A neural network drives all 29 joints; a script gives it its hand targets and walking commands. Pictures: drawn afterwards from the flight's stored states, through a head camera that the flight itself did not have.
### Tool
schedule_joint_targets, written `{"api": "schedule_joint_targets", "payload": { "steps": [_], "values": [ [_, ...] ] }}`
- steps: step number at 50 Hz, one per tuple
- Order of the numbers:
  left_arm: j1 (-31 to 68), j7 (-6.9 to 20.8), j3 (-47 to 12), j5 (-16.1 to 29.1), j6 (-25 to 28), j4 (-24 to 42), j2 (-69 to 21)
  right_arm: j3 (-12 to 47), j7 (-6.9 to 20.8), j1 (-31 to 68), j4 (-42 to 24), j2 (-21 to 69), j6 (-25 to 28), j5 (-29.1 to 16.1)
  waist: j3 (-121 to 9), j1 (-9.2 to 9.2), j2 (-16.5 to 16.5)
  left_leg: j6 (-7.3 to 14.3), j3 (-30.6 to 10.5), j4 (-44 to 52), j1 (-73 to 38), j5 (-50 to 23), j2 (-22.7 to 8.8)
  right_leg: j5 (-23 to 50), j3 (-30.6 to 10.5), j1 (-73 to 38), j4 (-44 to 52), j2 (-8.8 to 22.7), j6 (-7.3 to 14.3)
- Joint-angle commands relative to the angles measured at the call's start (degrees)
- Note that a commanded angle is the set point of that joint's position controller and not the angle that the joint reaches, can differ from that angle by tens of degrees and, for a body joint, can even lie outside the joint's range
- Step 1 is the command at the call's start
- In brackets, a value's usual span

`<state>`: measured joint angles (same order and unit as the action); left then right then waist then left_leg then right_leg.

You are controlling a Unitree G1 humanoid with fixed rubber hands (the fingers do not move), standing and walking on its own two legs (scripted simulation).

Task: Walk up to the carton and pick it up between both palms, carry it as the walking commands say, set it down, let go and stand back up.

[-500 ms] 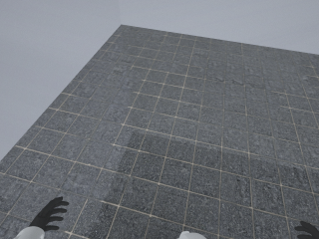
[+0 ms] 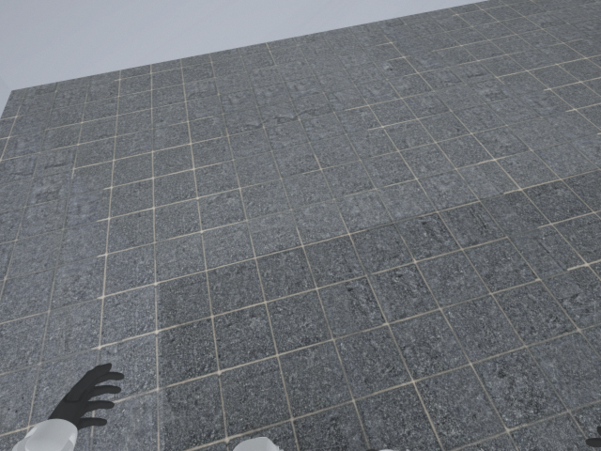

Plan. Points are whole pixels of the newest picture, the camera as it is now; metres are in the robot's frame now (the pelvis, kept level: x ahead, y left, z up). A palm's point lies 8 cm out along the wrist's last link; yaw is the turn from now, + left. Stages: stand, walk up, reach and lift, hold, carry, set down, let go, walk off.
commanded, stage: walk up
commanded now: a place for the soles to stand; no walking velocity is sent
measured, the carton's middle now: out of the picture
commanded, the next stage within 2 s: none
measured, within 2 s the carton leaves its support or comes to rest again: neither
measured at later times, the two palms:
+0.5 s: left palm (311, 211) +0.50 +0.03 -0.04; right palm out of the picture -0.07 -0.45 -0.04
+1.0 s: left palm (438, 149) +0.67 -0.23 -0.05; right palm out of the picture +0.00 -0.53 -0.01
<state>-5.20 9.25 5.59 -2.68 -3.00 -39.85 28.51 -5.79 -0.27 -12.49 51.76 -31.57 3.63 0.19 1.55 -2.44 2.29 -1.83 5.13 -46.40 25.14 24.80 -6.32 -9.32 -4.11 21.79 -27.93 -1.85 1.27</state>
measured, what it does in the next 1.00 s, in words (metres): walks ahead, turning right: left foot, then right foot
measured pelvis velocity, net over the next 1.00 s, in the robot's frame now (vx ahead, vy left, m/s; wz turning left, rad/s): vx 0.28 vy -0.25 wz -0.98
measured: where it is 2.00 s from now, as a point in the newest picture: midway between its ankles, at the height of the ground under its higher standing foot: (582, 369)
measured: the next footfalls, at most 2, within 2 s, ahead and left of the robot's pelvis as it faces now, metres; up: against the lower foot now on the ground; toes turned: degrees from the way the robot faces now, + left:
left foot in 0.10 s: +0.12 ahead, +0.09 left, +0.00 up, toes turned -3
right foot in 0.48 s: +0.16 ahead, -0.29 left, +0.00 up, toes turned -35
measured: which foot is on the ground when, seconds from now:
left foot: up 0.00-0.08, down 0.10-0.52, up 0.54-0.74, down 0.76-1.00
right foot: down 0.00-0.10, up 0.12-0.46, down 0.48-0.78, up 0.80-1.00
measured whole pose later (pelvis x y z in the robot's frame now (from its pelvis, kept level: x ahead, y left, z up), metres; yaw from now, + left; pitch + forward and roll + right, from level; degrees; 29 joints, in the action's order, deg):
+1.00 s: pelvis +0.28 -0.25 +0.01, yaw -56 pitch +2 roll +0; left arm -1.0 11.8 5.8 -1.8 -0.5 -47.5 31.1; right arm -6.3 0.0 -15.9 49.7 -32.1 8.6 1.1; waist -1.7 2.7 -4.4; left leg -2.1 18.5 -19.1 5.2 13.7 -7.8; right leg -9.0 -0.1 32.3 -44.3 6.8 -2.3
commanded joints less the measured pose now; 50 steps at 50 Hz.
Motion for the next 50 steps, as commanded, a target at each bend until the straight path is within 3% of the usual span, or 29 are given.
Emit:
{"api": "schedule_joint_targets", "payload": {
  "steps": [1,3,4,5,6,7,8,9,11,13,17,21,23,24,25,26,27,28,29,31,35,36,38,39,40,41,42,45,50],
  "values": [
    [6.1,0.2,2.7,-0.1,0.9,6.0,12.2,-2.2,-0.8,-6.3,-1.7,-10.0,1.2,-0.3,-8.1,1.87,-15.6,0.6,-0.7,4.7,2.0,-3.1,4.0,-9.3,-18.3,-9.0,12.4,7.9,11.1],
    [6.8,0.5,2.0,-0.2,1.0,6.8,12.1,-2.1,-1.4,-7.2,-2.2,-9.7,1.9,-0.4,-7.5,2.69,-15.1,2.1,-2.4,11.7,-5.5,-5.8,4.7,-8.9,-19.6,-2.0,11.1,7.6,10.6],
    [7.8,0.6,1.5,0.2,1.0,7.3,11.6,-2.2,-1.7,-8.6,-2.4,-9.8,2.5,-0.1,-7.6,4.52,-13.0,3.7,-2.9,19.3,-16.2,-12.1,4.6,-10.4,-17.2,6.4,9.2,6.0,8.1],
    [9.1,0.7,0.6,0.8,1.1,7.9,9.2,-2.9,-2.0,-11.3,-2.3,-11.3,3.1,0.9,-8.0,6.64,-8.2,5.6,-6.3,27.2,-29.4,-10.9,2.4,-12.7,-11.7,17.9,5.7,1.0,2.3],
    [8.3,0.5,0.0,0.7,1.2,8.6,4.8,-4.2,-2.1,-13.7,-3.1,-16.1,3.1,1.9,-9.6,6.88,9.3,8.7,-25.9,36.1,-36.2,8.9,-13.9,-12.4,-2.9,29.8,-8.6,-4.2,-1.0],
    [7.1,0.1,0.8,-1.4,1.1,7.2,8.2,-4.5,-2.1,-7.3,-5.1,-19.2,3.1,1.5,-6.1,5.62,8.6,14.3,-32.6,42.0,-24.6,14.3,-28.0,-10.8,-3.2,28.8,-20.6,2.3,-2.1],
    [7.7,0.2,2.0,-1.3,1.1,5.7,12.2,-3.3,-2.0,-3.9,-5.7,-16.6,3.8,0.7,-4.5,4.46,1.3,14.5,-28.3,40.5,-21.4,9.7,-26.9,-8.1,-3.1,25.7,-24.4,5.7,-2.9],
    [6.4,1.0,2.4,-0.8,1.3,4.4,12.3,-2.7,-1.8,-2.9,-5.6,-14.5,4.2,0.2,-4.1,3.33,0.3,12.2,-19.4,38.5,-21.0,3.4,-22.7,-5.2,-3.4,22.5,-24.3,7.4,-3.5],
    [5.1,2.4,1.9,-0.1,1.7,2.4,10.2,-2.5,-1.8,-2.3,-5.0,-12.0,4.2,0.1,-2.7,2.39,3.3,9.1,-4.5,35.5,-18.9,-6.3,-16.2,1.3,-1.0,16.9,-22.1,7.7,-3.6],
    [8.4,3.3,1.6,-0.3,2.2,2.4,8.4,-3.0,-1.4,-4.7,-4.2,-11.8,3.8,0.7,-0.8,3.76,2.9,9.3,2.6,34.7,-17.7,-12.8,-13.5,2.2,2.6,15.0,-17.5,8.4,-4.0],
    [14.1,3.9,1.5,0.5,2.1,2.4,7.1,-3.9,-0.1,-4.6,-3.9,-13.9,3.2,1.0,-1.1,5.89,4.7,9.4,8.0,34.8,-20.9,-20.9,-14.0,2.6,6.7,12.4,-9.8,8.6,-3.7],
    [15.9,3.4,2.0,1.0,2.1,2.0,6.5,-4.4,0.5,-4.8,-2.5,-15.7,2.2,1.2,-1.9,5.61,7.0,8.9,11.1,31.8,-25.5,-29.2,-14.6,-1.0,9.2,8.4,-3.7,7.3,-1.6],
    [12.6,2.7,2.8,1.1,2.2,1.1,7.1,-4.3,0.7,-3.9,-2.1,-15.8,1.6,1.3,-4.8,2.91,6.4,8.7,13.1,24.5,-25.6,-34.5,-14.1,-3.3,10.7,1.6,-1.6,5.1,-0.2],
    [6.9,2.0,3.7,1.0,2.4,-0.1,8.7,-4.1,0.9,-2.8,-2.1,-15.4,1.4,1.1,-8.3,-0.91,4.5,8.1,14.7,15.1,-21.2,-36.1,-12.9,-3.1,10.8,-8.2,0.3,3.7,1.7],
    [-3.5,0.9,5.4,0.5,2.5,-2.7,12.3,-3.4,0.8,-1.3,-2.6,-13.7,1.4,1.2,-13.8,-7.05,-0.2,6.0,15.8,-1.2,-10.0,-32.3,-10.1,-6.4,6.4,-24.2,2.1,3.1,5.7],
    [-5.8,-0.4,7.1,-0.4,2.2,-3.0,19.5,-1.6,0.7,-2.0,-4.3,-8.7,2.1,0.2,-12.6,-8.65,-17.2,1.1,16.7,-17.1,13.0,-11.9,-1.9,-18.0,-17.0,-34.0,10.7,12.8,12.9],
    [-2.5,-0.9,7.7,0.5,1.5,-2.4,21.1,-0.8,0.5,-0.6,-5.5,-8.0,2.7,-0.5,-10.5,-5.73,-18.7,0.6,5.3,-21.3,23.8,6.4,1.2,-18.5,-27.8,-36.1,15.0,17.3,17.5],
    [-0.9,-1.2,7.0,1.7,0.9,-2.1,17.4,-0.8,0.7,0.2,-5.4,-10.4,3.3,-0.8,-9.0,-3.95,-10.1,1.1,-1.3,-18.6,20.1,2.6,-2.8,-14.2,-24.0,-32.0,14.6,17.0,17.1],
    [2.3,-1.4,6.3,2.3,0.8,-1.5,14.6,-1.3,1.0,-2.0,-4.1,-11.7,3.7,-0.5,-7.3,-1.02,-6.3,0.9,-1.5,-13.3,15.1,0.4,-4.0,-12.4,-19.0,-25.9,13.7,15.0,14.9],
    [7.0,-0.9,5.9,1.9,1.3,-0.3,12.1,-1.3,0.7,-6.2,-2.2,-11.2,3.8,0.7,-5.2,2.09,-10.2,0.7,-0.2,-4.3,7.1,0.8,-3.0,-12.0,-13.4,-14.9,12.7,10.5,12.0],
    [7.7,0.5,4.3,0.5,2.1,1.8,11.6,-1.4,0.1,-7.0,-2.9,-10.5,4.1,0.1,-4.7,2.14,-15.2,0.5,1.8,6.4,0.3,-3.8,1.3,-19.7,-16.5,-4.5,14.0,9.5,12.2],
    [7.9,0.4,3.7,0.8,2.2,2.6,12.9,-2.3,0.1,-7.0,-3.4,-10.9,4.2,0.1,-4.0,2.54,-12.1,1.2,0.7,12.3,-2.8,-8.4,2.1,-18.7,-15.5,-2.4,10.9,9.1,12.7],
    [10.1,0.5,2.3,1.4,2.1,3.4,10.7,-3.8,-0.5,-12.9,-2.1,-12.5,5.1,1.3,-7.0,6.97,-6.6,4.3,-1.3,20.8,-26.5,-14.5,1.2,-23.3,-9.8,15.9,0.4,4.1,7.2],
    [10.5,0.2,1.2,1.2,2.3,4.4,6.6,-5.4,-0.8,-20.2,-1.6,-16.5,5.5,2.2,-11.4,10.25,5.5,6.4,-14.5,27.7,-39.7,-0.3,-9.2,-23.7,-2.6,27.8,-12.4,-1.2,3.2],
    [10.7,-0.1,0.7,0.3,2.5,5.4,5.4,-6.4,-1.0,-17.2,-4.3,-21.3,5.9,2.2,-8.4,9.48,11.3,11.6,-34.9,41.4,-33.3,22.9,-27.0,-17.2,-0.8,33.4,-28.5,0.9,0.2],
    [7.8,-0.2,1.6,-0.7,2.4,2.8,10.4,-6.0,-1.0,-8.7,-6.2,-21.1,6.3,0.5,-6.2,6.24,3.5,14.8,-37.0,42.0,-27.9,23.7,-30.5,-12.7,-3.3,31.4,-34.0,6.0,-1.2],
    [7.3,0.1,2.3,-0.4,2.5,0.2,12.9,-4.9,-0.7,-6.2,-6.1,-17.3,6.4,0.1,-5.4,5.22,-1.5,13.5,-28.1,38.8,-26.2,15.1,-26.8,-9.3,-3.8,28.3,-34.1,9.0,-2.4],
    [8.4,2.0,2.3,0.7,3.6,-2.4,10.3,-3.6,-0.5,-3.8,-4.5,-13.9,5.8,0.4,-1.0,5.91,4.6,9.6,-4.9,39.8,-21.4,-1.1,-16.7,-3.7,0.1,19.7,-23.4,10.7,-4.7],
    [13.7,3.1,0.6,1.2,3.8,-2.7,6.9,-3.9,0.3,-4.1,-2.9,-14.2,4.8,0.8,-0.6,6.79,3.0,9.6,7.8,38.0,-24.4,-18.5,-12.5,3.0,5.9,15.0,-12.0,8.5,-3.0]
  ]
}}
